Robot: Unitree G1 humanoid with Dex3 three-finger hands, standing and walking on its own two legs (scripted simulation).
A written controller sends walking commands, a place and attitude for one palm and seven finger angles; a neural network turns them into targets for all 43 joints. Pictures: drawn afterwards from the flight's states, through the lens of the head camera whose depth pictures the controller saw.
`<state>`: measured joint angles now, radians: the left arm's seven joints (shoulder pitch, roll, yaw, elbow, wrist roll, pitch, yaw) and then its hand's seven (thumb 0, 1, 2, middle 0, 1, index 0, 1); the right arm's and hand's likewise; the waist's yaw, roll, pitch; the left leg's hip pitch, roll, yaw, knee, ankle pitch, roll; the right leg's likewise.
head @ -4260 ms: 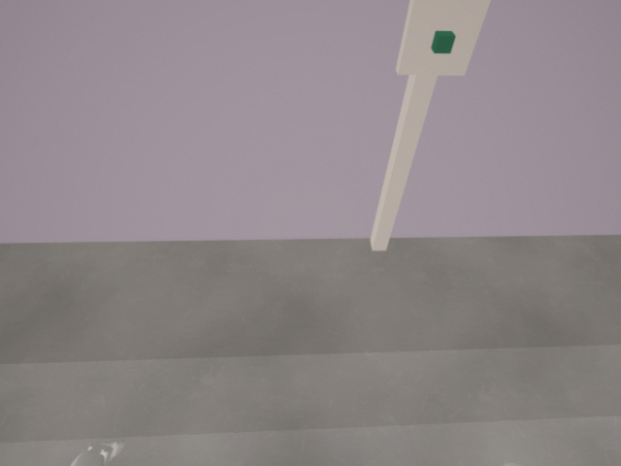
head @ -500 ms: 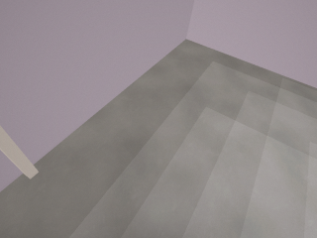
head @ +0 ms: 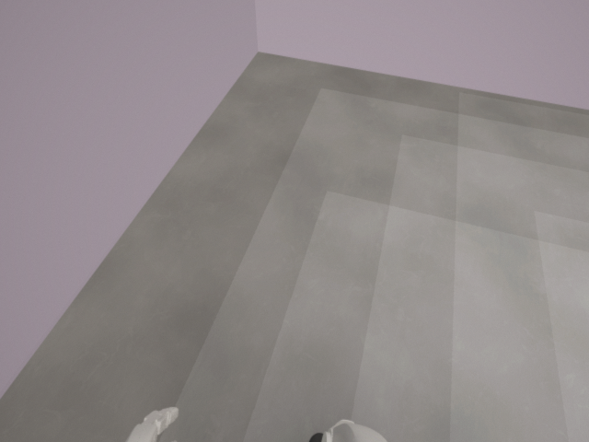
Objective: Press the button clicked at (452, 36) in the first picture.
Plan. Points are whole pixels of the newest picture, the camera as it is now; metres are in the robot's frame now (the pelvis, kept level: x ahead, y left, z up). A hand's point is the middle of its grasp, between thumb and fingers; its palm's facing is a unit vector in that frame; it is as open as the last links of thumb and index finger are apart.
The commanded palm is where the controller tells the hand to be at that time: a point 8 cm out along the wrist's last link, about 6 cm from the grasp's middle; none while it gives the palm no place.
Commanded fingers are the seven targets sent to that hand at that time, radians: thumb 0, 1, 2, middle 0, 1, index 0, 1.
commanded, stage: turn to face it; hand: left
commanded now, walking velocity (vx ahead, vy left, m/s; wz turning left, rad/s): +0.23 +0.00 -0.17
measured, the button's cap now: out of the picture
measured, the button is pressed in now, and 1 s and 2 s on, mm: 0 0 0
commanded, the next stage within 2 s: none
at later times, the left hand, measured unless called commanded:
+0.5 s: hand (158, 441) +0.15 +0.22 -0.18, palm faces +0.22 -0.96 -0.15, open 7.4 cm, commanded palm none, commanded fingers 0.00 0.90 0.90 -0.20 -0.30 -0.20 -0.30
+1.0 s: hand (134, 386) +0.22 +0.25 -0.13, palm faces +0.41 -0.88 -0.25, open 7.4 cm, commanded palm none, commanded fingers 0.00 0.90 0.90 -0.20 -0.30 -0.20 -0.30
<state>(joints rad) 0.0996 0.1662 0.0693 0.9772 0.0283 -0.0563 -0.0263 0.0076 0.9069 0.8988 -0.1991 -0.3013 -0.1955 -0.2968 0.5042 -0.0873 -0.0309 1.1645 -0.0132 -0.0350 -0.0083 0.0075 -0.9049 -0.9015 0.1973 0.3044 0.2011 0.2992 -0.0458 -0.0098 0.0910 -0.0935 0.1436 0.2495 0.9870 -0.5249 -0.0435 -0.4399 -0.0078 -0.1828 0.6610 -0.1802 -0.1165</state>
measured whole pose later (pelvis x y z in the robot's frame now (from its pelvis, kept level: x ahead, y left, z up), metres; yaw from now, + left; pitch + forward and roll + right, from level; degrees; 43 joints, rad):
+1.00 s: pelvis +0.17 +0.01 +0.02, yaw +25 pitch +2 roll -2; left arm 0.10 0.22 0.07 0.87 0.01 0.04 0.02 0.01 0.91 0.90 -0.20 -0.30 -0.20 -0.30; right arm 0.23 -0.22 -0.08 0.93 -0.03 0.04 0.01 0.01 -0.90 -0.90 0.20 0.30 0.20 0.30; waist -0.07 0.03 0.04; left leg -0.40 -0.09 -0.11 0.46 -0.09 0.05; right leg -0.35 -0.02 0.01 0.76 -0.43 0.08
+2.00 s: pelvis +0.17 -0.01 +0.02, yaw +62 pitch +0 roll +0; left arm 0.13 0.21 0.04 0.83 0.02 0.00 0.01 0.01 0.90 0.90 -0.20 -0.30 -0.20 -0.30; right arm 0.20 -0.26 -0.08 0.91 -0.02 0.06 0.01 0.01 -0.90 -0.90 0.20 0.30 0.20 0.30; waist -0.04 0.06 0.07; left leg -0.38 -0.06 -0.13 0.77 -0.43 -0.02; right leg -0.29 -0.03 -0.07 0.60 -0.29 0.00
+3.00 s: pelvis +0.16 +0.14 +0.02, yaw +74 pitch -2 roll +0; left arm 0.11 0.15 0.04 1.00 0.02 -0.02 -0.02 0.01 0.91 0.90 -0.20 -0.30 -0.19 -0.30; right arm 0.53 -0.12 -0.02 1.18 -0.03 -0.05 -0.03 0.01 -0.91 -0.90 0.20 0.30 0.20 0.30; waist -0.08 0.02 0.05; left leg 0.10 -0.03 0.05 0.36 -0.43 0.05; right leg -0.43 -0.06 -0.12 0.63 -0.25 0.00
